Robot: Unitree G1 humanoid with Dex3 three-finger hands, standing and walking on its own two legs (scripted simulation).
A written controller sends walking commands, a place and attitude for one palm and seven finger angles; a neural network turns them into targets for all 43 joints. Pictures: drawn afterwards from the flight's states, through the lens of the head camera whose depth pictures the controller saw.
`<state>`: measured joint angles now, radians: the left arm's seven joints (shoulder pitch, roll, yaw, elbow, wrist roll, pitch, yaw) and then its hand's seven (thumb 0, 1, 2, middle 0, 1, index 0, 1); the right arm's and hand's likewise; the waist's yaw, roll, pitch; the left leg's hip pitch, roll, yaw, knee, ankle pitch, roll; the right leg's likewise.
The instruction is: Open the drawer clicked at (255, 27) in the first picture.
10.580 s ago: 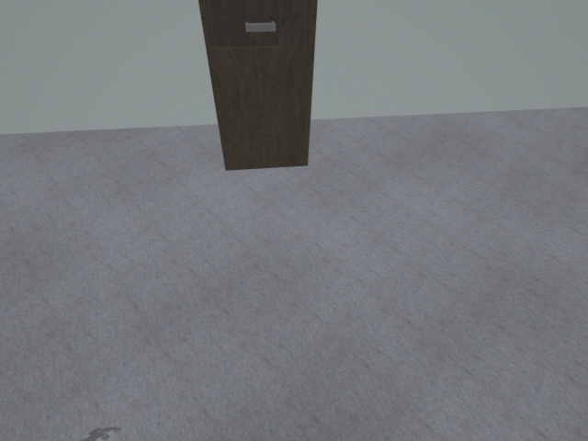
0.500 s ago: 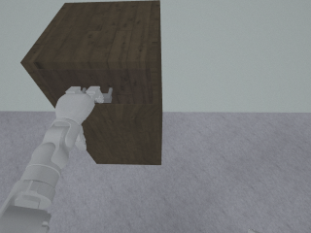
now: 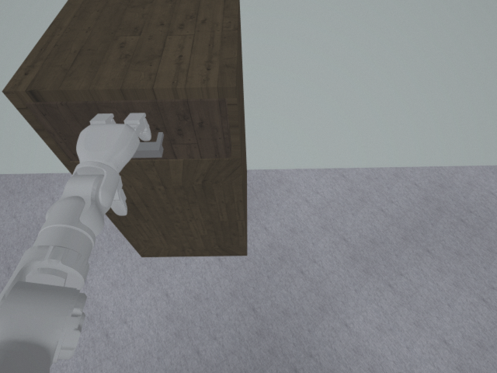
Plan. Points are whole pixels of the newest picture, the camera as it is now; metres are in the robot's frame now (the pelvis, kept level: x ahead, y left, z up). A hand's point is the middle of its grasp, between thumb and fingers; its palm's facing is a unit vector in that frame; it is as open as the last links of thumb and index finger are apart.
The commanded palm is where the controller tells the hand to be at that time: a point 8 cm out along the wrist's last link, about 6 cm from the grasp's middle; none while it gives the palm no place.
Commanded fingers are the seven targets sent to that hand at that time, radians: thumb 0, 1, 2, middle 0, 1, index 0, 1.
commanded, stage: move the hooked fingers above the handle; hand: left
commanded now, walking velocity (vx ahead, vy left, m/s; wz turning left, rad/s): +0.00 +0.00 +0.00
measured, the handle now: (136, 143) +0.57 +0.26 -0.02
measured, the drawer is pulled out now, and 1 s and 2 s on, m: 0.00 0.00 0.00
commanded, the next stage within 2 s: none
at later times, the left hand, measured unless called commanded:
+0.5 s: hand (127, 146) +0.51 +0.25 +0.04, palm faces -0.07 -0.01 -1.00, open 13.9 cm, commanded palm +0.49 +0.25 +0.09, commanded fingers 0.00 -0.50 0.30 -0.30 -1.20 -0.30 -1.20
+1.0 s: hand (116, 153) +0.49 +0.26 +0.04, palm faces -0.07 +0.00 -1.00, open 13.9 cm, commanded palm +0.49 +0.25 +0.10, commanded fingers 0.00 -0.50 0.30 -0.30 -1.20 -0.30 -1.20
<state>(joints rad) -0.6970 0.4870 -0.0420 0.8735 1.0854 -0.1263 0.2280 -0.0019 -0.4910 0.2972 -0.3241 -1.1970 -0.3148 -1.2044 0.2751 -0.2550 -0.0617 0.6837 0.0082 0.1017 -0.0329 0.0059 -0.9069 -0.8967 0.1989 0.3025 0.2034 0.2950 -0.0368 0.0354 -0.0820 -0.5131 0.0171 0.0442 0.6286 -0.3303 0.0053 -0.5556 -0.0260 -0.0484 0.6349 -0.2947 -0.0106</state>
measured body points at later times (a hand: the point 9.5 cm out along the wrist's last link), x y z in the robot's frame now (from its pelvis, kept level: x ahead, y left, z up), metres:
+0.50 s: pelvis +0.00 +0.01 -0.01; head +0.12 +0.00 +0.42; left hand +0.51 +0.24 +0.09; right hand -0.03 -0.27 -0.14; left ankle -0.02 +0.12 -0.72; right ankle +0.00 -0.11 -0.72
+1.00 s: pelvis +0.01 +0.02 -0.01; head +0.10 +0.02 +0.43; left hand +0.49 +0.26 +0.09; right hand +0.04 -0.25 -0.14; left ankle -0.02 +0.12 -0.72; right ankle +0.00 -0.11 -0.72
